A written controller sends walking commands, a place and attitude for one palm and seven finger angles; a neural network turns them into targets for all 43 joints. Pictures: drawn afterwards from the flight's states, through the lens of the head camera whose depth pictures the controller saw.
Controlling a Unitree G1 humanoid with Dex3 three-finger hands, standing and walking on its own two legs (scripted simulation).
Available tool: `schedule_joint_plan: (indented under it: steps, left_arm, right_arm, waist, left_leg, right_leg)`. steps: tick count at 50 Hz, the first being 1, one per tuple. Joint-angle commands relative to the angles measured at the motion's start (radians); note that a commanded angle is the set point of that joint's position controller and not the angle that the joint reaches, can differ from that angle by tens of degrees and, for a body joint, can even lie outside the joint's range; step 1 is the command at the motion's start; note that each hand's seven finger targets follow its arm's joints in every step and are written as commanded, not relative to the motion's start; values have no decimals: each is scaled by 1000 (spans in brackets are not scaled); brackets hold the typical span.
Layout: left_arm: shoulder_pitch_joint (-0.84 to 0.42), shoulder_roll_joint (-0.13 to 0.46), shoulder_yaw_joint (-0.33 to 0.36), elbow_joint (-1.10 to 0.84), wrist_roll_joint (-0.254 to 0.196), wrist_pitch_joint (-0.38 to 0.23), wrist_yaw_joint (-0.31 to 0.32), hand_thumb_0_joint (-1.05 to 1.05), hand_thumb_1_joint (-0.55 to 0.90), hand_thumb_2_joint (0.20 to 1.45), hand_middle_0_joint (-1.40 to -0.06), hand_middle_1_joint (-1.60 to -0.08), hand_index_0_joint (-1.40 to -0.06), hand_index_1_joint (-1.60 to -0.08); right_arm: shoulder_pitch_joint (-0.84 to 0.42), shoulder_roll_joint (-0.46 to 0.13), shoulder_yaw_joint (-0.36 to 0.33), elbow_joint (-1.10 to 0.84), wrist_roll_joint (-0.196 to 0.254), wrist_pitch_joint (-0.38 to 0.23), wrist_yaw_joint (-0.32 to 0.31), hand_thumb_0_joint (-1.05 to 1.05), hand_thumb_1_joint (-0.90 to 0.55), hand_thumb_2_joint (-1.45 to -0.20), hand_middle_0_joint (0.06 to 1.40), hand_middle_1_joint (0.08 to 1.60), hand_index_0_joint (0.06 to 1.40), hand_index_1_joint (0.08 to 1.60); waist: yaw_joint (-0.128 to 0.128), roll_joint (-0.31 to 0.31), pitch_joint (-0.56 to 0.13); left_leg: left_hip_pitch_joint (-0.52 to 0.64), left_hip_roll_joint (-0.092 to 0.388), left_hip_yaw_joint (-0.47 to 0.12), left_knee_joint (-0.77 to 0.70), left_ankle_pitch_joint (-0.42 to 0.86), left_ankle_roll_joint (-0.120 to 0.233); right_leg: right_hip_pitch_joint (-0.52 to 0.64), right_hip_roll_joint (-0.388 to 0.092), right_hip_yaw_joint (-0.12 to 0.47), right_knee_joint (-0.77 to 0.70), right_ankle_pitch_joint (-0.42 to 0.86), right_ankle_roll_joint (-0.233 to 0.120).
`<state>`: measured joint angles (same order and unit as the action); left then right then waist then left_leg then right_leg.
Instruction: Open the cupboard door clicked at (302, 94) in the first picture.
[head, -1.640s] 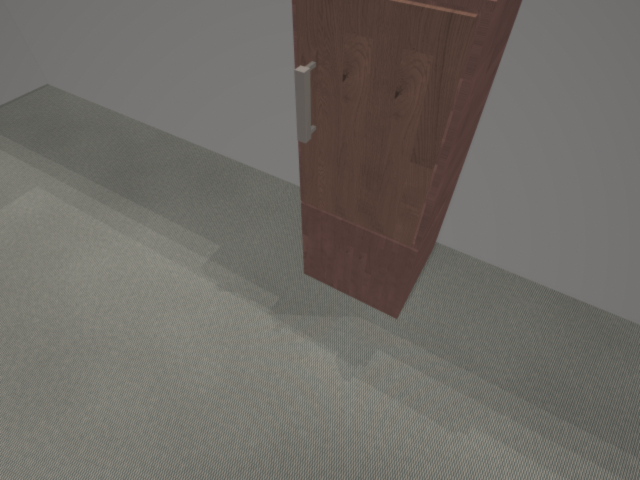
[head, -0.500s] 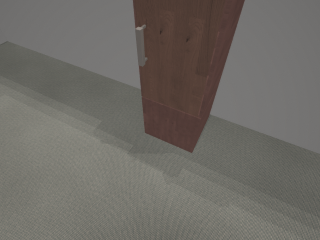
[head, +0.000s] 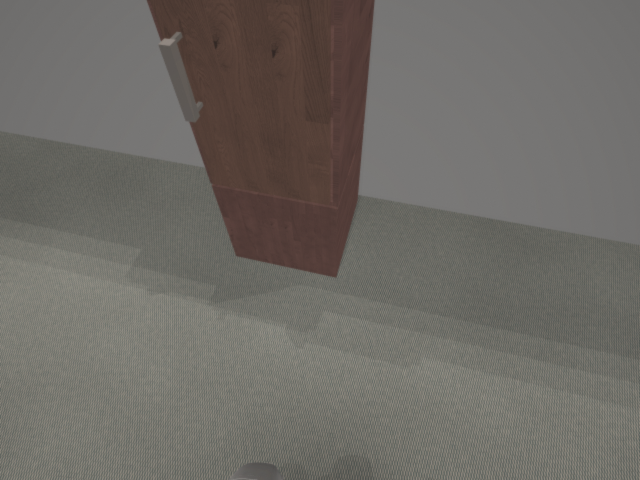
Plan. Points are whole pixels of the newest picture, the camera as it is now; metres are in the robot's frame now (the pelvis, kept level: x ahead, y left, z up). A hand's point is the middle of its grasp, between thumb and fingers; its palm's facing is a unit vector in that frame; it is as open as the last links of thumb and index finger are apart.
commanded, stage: turn to face it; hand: left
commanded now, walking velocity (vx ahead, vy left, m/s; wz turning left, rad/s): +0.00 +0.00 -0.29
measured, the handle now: (185, 78) +0.85 +0.37 +0.01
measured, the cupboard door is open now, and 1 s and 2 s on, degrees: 0 0 0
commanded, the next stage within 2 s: take the last steps up to it in 0.18 s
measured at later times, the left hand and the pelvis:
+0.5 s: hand out of the picture +0.08 +0.20 -0.16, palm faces -0.09 -0.97 -0.25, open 7.3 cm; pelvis +0.00 +0.02 +0.00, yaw -7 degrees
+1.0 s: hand (177, 429) +0.19 +0.24 -0.16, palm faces -0.04 -0.98 -0.22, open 7.3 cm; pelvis +0.12 +0.06 +0.00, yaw -5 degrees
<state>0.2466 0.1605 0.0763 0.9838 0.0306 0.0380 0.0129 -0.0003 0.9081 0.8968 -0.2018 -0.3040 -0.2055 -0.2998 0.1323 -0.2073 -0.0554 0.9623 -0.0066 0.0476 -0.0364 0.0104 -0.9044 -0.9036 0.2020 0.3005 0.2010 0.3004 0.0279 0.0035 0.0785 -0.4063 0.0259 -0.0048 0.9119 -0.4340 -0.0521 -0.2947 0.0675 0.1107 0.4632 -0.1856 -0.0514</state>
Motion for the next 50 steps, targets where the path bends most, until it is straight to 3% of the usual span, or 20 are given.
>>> schedule_joint_plan:
  steps: [1,3,5,6,8,11,14,16,18,19,20,24,31,33,35,36,40,43,47,50]
  left_arm:
    - [25,216,56,-61,4,-11,12,0,900,900,-200,-300,-200,-300]
    - [-10,192,49,-66,-6,-8,10,0,900,900,-200,-300,-200,-300]
    - [5,112,30,-97,-18,-6,-5,0,900,900,-200,-300,-200,-300]
    - [-29,131,33,-117,-11,-11,-11,0,900,900,-200,-300,-200,-300]
    - [-51,127,36,-105,2,-2,-16,0,900,900,-200,-300,-200,-300]
    - [-50,109,22,-103,-7,-3,-25,0,900,900,-200,-300,-200,-300]
    - [-31,108,16,-92,-11,-9,-26,0,900,900,-200,-300,-200,-300]
    - [58,116,17,-54,-10,-19,-21,0,900,900,-200,-300,-200,-300]
    - [121,271,34,-30,3,-41,-7,0,900,900,-200,-300,-200,-300]
    - [123,273,31,-28,-2,-42,-4,0,900,900,-200,-300,-200,-300]
    - [85,247,30,-23,-1,-46,2,0,900,900,-200,-300,-200,-300]
    - [21,200,25,-35,0,-61,4,0,900,900,-200,-300,-200,-300]
    - [38,202,40,-1,0,-67,-2,0,900,900,-200,-300,-200,-300]
    - [43,160,33,1,-1,-56,-7,0,900,900,-200,-300,-200,-300]
    - [4,55,10,-49,-11,-50,-18,0,900,900,-200,-300,-200,-300]
    - [-51,62,3,-64,0,-56,-17,0,900,900,-200,-300,-200,-300]
    - [-9,56,0,-25,1,-65,-26,0,900,900,-200,-300,-200,-300]
    - [-3,30,-13,-16,-4,-63,-22,0,900,900,-200,-300,-200,-300]
    - [-5,15,-14,-25,-1,-58,-14,0,900,900,-200,-300,-200,-300]
    - [100,32,1,3,1,-63,-8,0,900,900,-200,-300,-200,-300]
  right_arm:
    - [62,-60,-13,-55,4,-28,-7,0,-900,-900,200,300,200,300]
    - [148,-70,-12,-26,6,-42,-14,0,-900,-900,200,300,200,300]
    - [148,-206,-27,-41,-17,-51,-21,0,-900,-900,200,300,200,300]
    - [127,-210,-27,-63,-27,-42,-27,0,-900,-900,200,300,200,300]
    - [110,-179,-14,-54,-35,-52,-27,0,-900,-900,200,300,200,300]
    - [105,-172,-14,-49,-37,-47,-29,0,-900,-900,200,300,200,300]
    - [135,-184,-21,-28,-26,-40,-26,0,-900,-900,200,300,200,300]
    - [130,-152,-11,-18,-16,-36,-14,0,-900,-900,200,300,200,300]
    - [148,-65,7,-49,-7,-39,11,0,-900,-900,200,300,200,300]
    - [120,-95,2,-44,-18,-34,16,0,-900,-900,200,300,200,300]
    - [106,-97,-5,-29,-20,-36,19,0,-900,-900,200,300,200,300]
    - [186,-61,-5,23,-20,-42,43,0,-900,-900,200,300,200,300]
    - [267,-15,-1,33,-18,-57,55,0,-900,-900,200,300,200,300]
    - [381,-36,-5,74,-18,-69,43,0,-900,-900,200,300,200,300]
    - [540,-162,-31,106,-38,-73,15,0,-900,-900,200,300,200,300]
    - [539,-151,-25,112,-35,-73,12,0,-900,-900,200,300,200,300]
    - [350,-78,9,77,-25,-94,5,0,-900,-900,200,300,200,300]
    - [367,-56,20,103,-18,-99,2,0,-900,-900,200,300,200,300]
    - [359,-49,18,120,-19,-87,9,0,-900,-900,200,300,200,300]
    - [321,-35,19,114,-11,-81,12,0,-900,-900,200,300,200,300]
  waist:
    - [-13,-147,-127]
    - [-56,-112,-152]
    - [-43,288,-107]
    - [-47,199,-53]
    - [-28,204,-44]
    - [-28,215,-76]
    - [-32,202,-91]
    - [10,118,-105]
    - [33,-235,-90]
    - [50,-184,-56]
    - [32,-249,4]
    - [-21,-152,-9]
    - [-45,-133,28]
    - [-80,-5,3]
    - [-132,336,26]
    - [-134,275,52]
    - [-41,96,17]
    - [-40,75,-13]
    - [-29,99,31]
    - [29,33,23]
  left_leg:
    - [62,-5,-4,-238,13,23]
    - [285,3,-1,-494,176,28]
    - [360,347,-341,-654,265,170]
    - [207,429,-364,-670,285,250]
    - [209,350,-270,-607,606,249]
    - [303,255,-87,-511,806,198]
    - [271,246,-61,-464,746,165]
    - [125,169,-13,-411,363,110]
    - [-127,-8,100,-121,-175,33]
    - [-129,22,21,-13,-179,40]
    - [-181,32,-1,58,-103,45]
    - [-86,54,29,4,29,45]
    - [130,21,95,-324,109,48]
    - [338,-3,100,-457,67,52]
    - [370,296,-370,-750,-307,197]
    - [337,327,-468,-795,-315,258]
    - [237,240,-230,-763,17,240]
    - [270,209,-143,-731,200,257]
    - [194,203,-105,-713,181,260]
    - [76,148,-43,-591,153,213]
  right_leg:
    - [116,-237,310,-111,227,-135]
    - [-10,-178,259,-52,142,-64]
    - [-219,13,18,179,-234,40]
    - [-193,-3,-53,355,-340,64]
    - [-215,-26,-60,541,-333,69]
    - [-159,-36,-121,416,-308,64]
    - [1,-29,-158,189,-168,51]
    - [217,-45,-137,-13,-5,42]
    - [314,-402,336,-259,-233,-100]
    - [217,-427,393,-303,-404,-169]
    - [188,-392,408,-307,-403,-178]
    - [103,-344,157,-288,-325,-134]
    - [-31,-338,36,-261,-415,-96]
    - [-156,-254,-44,-109,-447,-54]
    - [-344,-54,-269,371,-396,18]
    - [-396,-81,-187,549,-366,-9]
    - [-308,-162,-150,589,-194,7]
    - [-226,-147,-183,427,-174,18]
    - [-107,-121,-216,266,-145,25]
    - [131,-111,-216,76,-31,24]
